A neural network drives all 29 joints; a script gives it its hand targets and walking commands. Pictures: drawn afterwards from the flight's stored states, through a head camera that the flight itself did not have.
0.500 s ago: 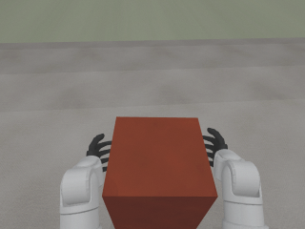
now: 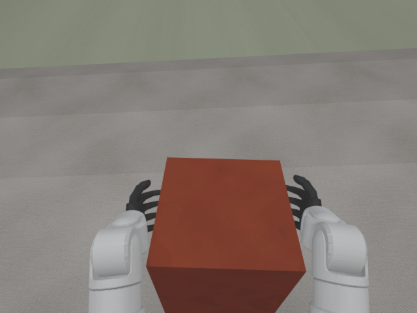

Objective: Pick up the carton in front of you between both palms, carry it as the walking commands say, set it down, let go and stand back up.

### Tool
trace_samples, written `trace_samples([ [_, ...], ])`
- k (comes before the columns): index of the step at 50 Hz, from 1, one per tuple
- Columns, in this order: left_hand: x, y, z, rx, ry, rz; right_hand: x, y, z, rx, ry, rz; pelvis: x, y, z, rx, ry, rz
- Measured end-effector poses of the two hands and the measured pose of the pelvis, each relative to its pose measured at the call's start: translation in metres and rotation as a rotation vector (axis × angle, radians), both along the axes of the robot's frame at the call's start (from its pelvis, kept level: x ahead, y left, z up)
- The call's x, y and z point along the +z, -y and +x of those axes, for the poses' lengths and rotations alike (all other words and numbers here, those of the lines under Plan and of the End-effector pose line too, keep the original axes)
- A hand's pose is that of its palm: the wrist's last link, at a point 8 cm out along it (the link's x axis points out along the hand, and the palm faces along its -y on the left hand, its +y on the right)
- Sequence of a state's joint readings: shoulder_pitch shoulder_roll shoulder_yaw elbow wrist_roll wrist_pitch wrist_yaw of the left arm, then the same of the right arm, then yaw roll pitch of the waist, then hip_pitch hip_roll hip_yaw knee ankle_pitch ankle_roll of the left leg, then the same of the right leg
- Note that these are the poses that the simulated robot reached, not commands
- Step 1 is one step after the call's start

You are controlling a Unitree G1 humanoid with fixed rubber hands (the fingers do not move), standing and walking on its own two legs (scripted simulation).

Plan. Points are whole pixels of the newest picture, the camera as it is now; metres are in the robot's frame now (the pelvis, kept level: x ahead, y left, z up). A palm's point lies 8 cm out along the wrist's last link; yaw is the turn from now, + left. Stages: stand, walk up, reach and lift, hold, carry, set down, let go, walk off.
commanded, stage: carry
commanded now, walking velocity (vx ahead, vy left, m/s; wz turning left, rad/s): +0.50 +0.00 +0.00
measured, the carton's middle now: (220, 240) +0.26 +0.00 +0.00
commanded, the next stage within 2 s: none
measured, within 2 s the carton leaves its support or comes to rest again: neither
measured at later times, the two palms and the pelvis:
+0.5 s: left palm (151, 111) +0.60 +0.17 +0.07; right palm (264, 106) +0.59 -0.13 +0.08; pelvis +0.33 +0.04 +0.00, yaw -4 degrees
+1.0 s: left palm (166, 68) +0.79 +0.15 +0.09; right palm (261, 64) +0.80 -0.15 +0.09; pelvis +0.53 +0.01 +0.00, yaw +0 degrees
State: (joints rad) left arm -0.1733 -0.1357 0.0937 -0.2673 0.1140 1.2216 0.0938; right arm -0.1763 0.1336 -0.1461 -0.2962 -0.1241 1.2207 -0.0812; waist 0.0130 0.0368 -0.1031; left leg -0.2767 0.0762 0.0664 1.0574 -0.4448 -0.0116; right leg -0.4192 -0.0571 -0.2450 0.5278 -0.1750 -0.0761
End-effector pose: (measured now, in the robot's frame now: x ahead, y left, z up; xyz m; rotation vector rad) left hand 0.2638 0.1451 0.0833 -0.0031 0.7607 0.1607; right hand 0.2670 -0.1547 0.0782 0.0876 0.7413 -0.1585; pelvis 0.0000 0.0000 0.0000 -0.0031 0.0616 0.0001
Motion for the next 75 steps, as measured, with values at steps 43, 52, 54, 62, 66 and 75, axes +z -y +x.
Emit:
trace_samples([
  [43, 0.021, -0.006, 0.501, -0.023, 0.078, -0.002, 0.021, -0.006, 0.495, -0.018, 0.079, -0.005, 0.005, -0.011, 0.496, -0.017, 0.010, -0.018],
  [52, 0.005, -0.008, 0.534, -0.002, 0.030, -0.025, 0.013, -0.009, 0.535, 0.002, 0.030, -0.025, 0.005, -0.007, 0.530, -0.004, -0.022, -0.014],
  [54, 0.005, -0.011, 0.537, 0.003, 0.035, -0.028, 0.015, -0.011, 0.539, 0.008, 0.035, -0.030, 0.006, -0.008, 0.533, -0.003, -0.024, -0.014],
  [62, 0.007, -0.024, 0.538, 0.011, 0.051, -0.038, 0.020, -0.024, 0.542, 0.020, 0.052, -0.045, 0.006, -0.017, 0.538, 0.000, -0.020, -0.018],
  [66, 0.007, -0.028, 0.534, 0.011, 0.050, -0.036, 0.019, -0.028, 0.539, 0.023, 0.051, -0.045, 0.005, -0.021, 0.537, -0.001, -0.008, -0.018],
  [75, -0.006, -0.033, 0.520, 0.003, 0.032, -0.027, 0.004, -0.034, 0.524, 0.025, 0.033, -0.045, -0.002, -0.027, 0.525, 0.003, 0.008, -0.023],
])
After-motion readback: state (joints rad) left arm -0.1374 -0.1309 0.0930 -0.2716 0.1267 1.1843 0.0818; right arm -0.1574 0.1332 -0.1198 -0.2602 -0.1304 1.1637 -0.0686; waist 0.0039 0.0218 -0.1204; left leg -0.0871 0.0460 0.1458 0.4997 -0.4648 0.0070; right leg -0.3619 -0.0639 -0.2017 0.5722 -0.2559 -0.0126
